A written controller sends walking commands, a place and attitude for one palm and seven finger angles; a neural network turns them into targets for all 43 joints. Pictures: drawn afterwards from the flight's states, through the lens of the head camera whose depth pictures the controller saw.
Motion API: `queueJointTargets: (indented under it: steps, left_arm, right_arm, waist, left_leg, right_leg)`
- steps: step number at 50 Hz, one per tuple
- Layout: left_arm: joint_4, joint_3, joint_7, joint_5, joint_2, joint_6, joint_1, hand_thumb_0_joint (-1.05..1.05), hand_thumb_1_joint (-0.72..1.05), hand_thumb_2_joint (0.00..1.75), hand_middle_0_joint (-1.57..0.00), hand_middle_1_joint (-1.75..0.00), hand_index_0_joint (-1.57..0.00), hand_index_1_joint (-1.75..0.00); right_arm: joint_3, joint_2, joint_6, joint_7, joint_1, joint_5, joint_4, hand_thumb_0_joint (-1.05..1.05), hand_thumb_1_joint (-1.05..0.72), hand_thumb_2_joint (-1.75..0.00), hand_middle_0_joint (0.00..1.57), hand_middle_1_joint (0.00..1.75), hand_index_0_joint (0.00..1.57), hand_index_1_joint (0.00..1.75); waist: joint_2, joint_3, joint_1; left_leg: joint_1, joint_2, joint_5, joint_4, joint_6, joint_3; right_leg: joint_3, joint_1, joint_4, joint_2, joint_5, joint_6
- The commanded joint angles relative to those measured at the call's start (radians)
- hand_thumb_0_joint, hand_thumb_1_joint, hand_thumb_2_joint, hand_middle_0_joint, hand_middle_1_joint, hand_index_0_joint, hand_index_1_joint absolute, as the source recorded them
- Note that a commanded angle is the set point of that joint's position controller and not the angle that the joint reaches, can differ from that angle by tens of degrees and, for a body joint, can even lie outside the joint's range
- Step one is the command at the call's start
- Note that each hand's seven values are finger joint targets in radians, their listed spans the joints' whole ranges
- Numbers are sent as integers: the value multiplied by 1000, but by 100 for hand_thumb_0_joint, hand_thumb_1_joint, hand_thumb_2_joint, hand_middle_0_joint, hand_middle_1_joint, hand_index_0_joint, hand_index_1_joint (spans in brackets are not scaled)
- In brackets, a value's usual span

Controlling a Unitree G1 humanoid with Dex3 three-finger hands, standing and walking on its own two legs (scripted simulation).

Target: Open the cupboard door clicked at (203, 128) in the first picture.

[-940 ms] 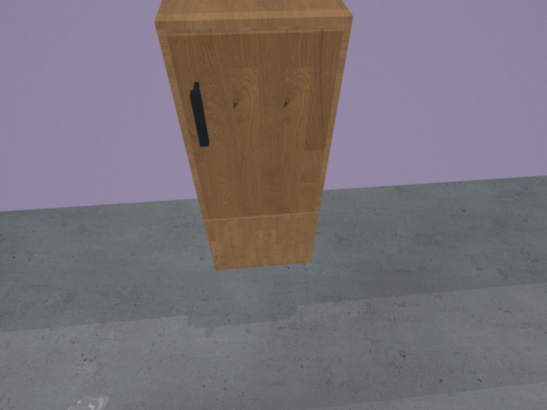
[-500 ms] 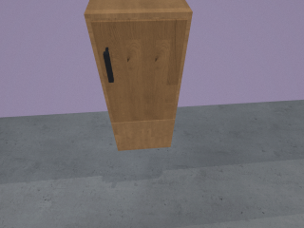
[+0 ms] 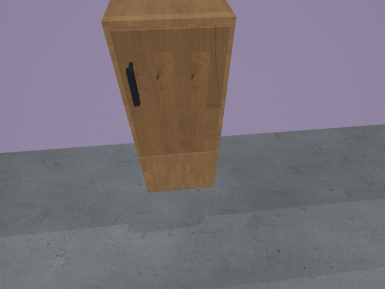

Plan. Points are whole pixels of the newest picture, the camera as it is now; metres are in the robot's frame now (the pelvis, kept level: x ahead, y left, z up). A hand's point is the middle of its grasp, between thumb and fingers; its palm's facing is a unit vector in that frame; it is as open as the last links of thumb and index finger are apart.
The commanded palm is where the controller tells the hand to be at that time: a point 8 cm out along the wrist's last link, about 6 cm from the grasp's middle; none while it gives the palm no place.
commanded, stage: look at it before walking up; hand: left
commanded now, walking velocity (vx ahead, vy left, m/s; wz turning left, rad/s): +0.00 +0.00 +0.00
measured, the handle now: (134, 84) +0.73 +0.25 +0.02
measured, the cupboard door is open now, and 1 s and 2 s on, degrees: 0 0 0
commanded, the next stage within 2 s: turn to face it in 0.50 s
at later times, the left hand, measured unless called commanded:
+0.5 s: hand out of the picture +0.06 +0.24 -0.16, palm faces -0.02 -0.95 -0.32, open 7.4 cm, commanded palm none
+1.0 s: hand out of the picture +0.05 +0.22 -0.17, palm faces +0.05 -0.96 -0.27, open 7.4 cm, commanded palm none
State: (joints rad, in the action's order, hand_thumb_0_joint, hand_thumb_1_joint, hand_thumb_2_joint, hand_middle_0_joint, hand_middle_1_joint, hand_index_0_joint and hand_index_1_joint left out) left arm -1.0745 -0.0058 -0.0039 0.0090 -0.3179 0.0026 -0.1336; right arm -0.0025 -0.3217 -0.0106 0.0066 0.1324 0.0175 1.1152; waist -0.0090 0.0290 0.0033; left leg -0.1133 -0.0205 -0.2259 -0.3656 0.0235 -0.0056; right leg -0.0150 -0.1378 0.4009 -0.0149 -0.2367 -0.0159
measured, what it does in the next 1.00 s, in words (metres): stands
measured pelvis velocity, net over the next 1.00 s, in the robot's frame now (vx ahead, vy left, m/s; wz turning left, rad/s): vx -0.01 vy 0.01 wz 0.06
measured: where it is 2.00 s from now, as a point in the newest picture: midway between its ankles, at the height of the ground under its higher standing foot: outside the picture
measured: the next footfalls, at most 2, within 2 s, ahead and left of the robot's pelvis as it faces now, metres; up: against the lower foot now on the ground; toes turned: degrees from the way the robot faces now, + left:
right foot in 1.42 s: +0.11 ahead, -0.10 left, +0.00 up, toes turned +0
left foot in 1.82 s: +0.28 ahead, +0.12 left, +0.00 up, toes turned +13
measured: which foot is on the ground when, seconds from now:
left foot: down 0.00-1.00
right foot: down 0.00-1.00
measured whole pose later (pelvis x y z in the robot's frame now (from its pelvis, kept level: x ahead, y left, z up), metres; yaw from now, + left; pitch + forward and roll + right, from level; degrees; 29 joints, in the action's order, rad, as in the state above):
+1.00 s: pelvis -0.01 +0.01 -0.01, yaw +3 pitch -1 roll +0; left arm -1.03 0.00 -0.02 0.01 -0.24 -0.02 -0.18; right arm 0.00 -0.23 0.02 0.00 0.16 0.02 1.08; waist 0.00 0.04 0.00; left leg -0.20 0.01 -0.27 -0.48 0.01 0.04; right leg 0.03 -0.19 0.50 0.01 -0.29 0.00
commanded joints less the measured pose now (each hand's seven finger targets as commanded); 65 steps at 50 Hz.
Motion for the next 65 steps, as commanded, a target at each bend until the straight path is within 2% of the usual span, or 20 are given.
queueJointTargets:
  steps: [1,13,26,33,40,43,50,51,53,54,55,57,58,59,60,61,62,63,64,65]
  left_arm:
    - [60,46,-12,0,-204,26,34,0,90,90,-20,-30,-20,-30]
    - [57,46,-10,2,-200,24,31,0,90,90,-20,-30,-20,-30]
    - [47,45,-11,0,-197,25,19,0,90,90,-20,-30,-20,-30]
    - [47,47,-13,1,-200,25,12,0,90,90,-20,-30,-20,-30]
    - [52,35,-23,-1,-113,1,-34,0,90,90,-20,-30,-20,-30]
    - [63,37,-27,0,-104,-5,-53,0,90,90,-20,-30,-20,-30]
    - [92,51,-32,2,-87,-12,-76,0,90,90,-20,-30,-20,-30]
    - [85,49,-29,2,-75,-10,-87,0,90,90,-20,-30,-20,-30]
    - [76,48,-19,11,-60,-13,-101,0,90,90,-20,-30,-20,-30]
    - [73,51,-14,14,-57,-15,-106,0,90,90,-20,-30,-20,-30]
    - [71,53,-11,16,-52,-16,-118,0,90,90,-20,-30,-20,-30]
    - [64,54,-6,16,-29,-10,-135,0,90,90,-20,-30,-20,-30]
    - [61,55,-3,16,-13,-6,-146,0,90,90,-20,-30,-20,-30]
    - [60,53,2,15,6,-1,-145,0,90,90,-20,-30,-20,-30]
    - [64,50,5,16,36,5,-146,0,90,90,-20,-30,-20,-30]
    - [76,45,7,20,62,11,-125,0,90,90,-20,-30,-20,-30]
    - [88,46,7,22,68,17,-101,0,90,90,-20,-30,-20,-30]
    - [97,47,9,20,65,25,-79,0,90,90,-20,-30,-20,-30]
    - [101,49,12,18,75,32,-67,0,90,90,-20,-30,-20,-30]
    - [101,49,15,14,82,37,-76,0,90,90,-20,-30,-20,-30]
  right_arm:
    - [32,-193,-21,15,-41,-5,-63,0,-90,-90,20,30,20,30]
    - [31,-188,-18,14,-40,-6,-62,0,-90,-90,20,30,20,30]
    - [29,-191,-22,16,-35,-6,-56,0,-90,-90,20,30,20,30]
    - [30,-191,-18,15,-37,-7,-59,0,-90,-90,20,30,20,30]
    - [16,-89,6,10,13,-4,-63,0,-90,-90,20,30,20,30]
    - [19,-77,13,9,27,-4,-73,0,-90,-90,20,30,20,30]
    - [31,-38,22,9,53,-4,-96,0,-90,-90,20,30,20,30]
    - [29,-30,22,8,63,-1,-89,0,-90,-90,20,30,20,30]
    - [29,-22,22,4,81,6,-81,0,-90,-90,20,30,20,30]
    - [31,-11,22,3,97,10,-77,0,-90,-90,20,30,20,30]
    - [32,-4,22,3,110,14,-75,0,-90,-90,20,30,20,30]
    - [34,10,13,6,155,15,-66,0,-90,-90,20,30,20,30]
    - [38,8,6,8,180,14,-60,0,-90,-90,20,30,20,30]
    - [41,0,-1,11,213,14,-53,0,-90,-90,20,30,20,30]
    - [49,-21,-7,15,247,14,-45,0,-90,-90,20,30,20,30]
    - [58,-42,-13,21,275,11,-41,0,-90,-90,20,30,20,30]
    - [61,-35,-21,25,306,9,-36,0,-90,-90,20,30,20,30]
    - [61,-26,-26,27,324,8,-34,0,-90,-90,20,30,20,30]
    - [59,-17,-32,30,327,11,-31,0,-90,-90,20,30,20,30]
    - [57,-13,-37,32,318,12,-30,0,-90,-90,20,30,20,30]
  waist:
    - [24,-67,-3]
    - [16,-43,-3]
    - [4,-73,-3]
    - [11,-60,-6]
    - [16,-55,-5]
    - [28,-66,-9]
    - [53,-40,-7]
    - [53,-52,-5]
    - [59,3,-8]
    - [60,46,-5]
    - [62,81,-6]
    - [25,105,6]
    - [-18,103,11]
    - [-84,107,22]
    - [-160,95,32]
    - [-214,115,42]
    - [-209,126,57]
    - [-174,118,61]
    - [-162,100,60]
    - [-156,73,48]
  left_leg:
    - [11,-97,174,44,-42,70]
    - [5,-96,141,53,-41,74]
    - [25,-102,196,56,-41,75]
    - [16,-101,221,48,-42,79]
    - [-38,-85,235,-10,-30,82]
    - [-55,-79,258,-50,-29,85]
    - [-114,-49,191,-120,-31,87]
    - [-107,-46,107,-113,-36,92]
    - [-157,-30,-158,-89,-52,106]
    - [-202,-21,-273,-79,-56,108]
    - [-226,-14,-329,-80,-62,111]
    - [-230,-23,-355,-58,-77,133]
    - [-216,-43,-368,-30,-91,170]
    - [-196,-88,-402,34,-115,238]
    - [-148,-159,-439,113,-156,353]
    - [-92,-217,-428,165,-202,464]
    - [-34,-250,-329,186,-242,512]
    - [9,-268,-211,173,-262,509]
    - [33,-268,-73,150,-266,474]
    - [52,-256,56,119,-260,426]
  right_leg:
    - [-107,6,-69,130,235,-19]
    - [-109,-15,-93,126,170,-14]
    - [-100,14,-81,127,235,-13]
    - [-85,16,-71,132,261,-9]
    - [-61,1,-17,148,243,7]
    - [-54,0,10,154,260,6]
    - [-65,-44,25,182,180,-15]
    - [-62,-50,4,174,53,-13]
    - [-75,-95,-49,146,-304,-14]
    - [-84,-119,-63,147,-402,-20]
    - [-96,-148,-72,144,-454,-26]
    - [-79,-173,-35,127,-449,-35]
    - [-50,-178,14,104,-410,-33]
    - [3,-202,101,72,-354,-22]
    - [70,-246,229,29,-272,-8]
    - [93,-336,332,3,-231,-1]
    - [71,-422,423,16,-260,-2]
    - [46,-460,467,42,-286,-4]
    - [33,-458,464,59,-295,-2]
    - [37,-431,424,67,-293,3]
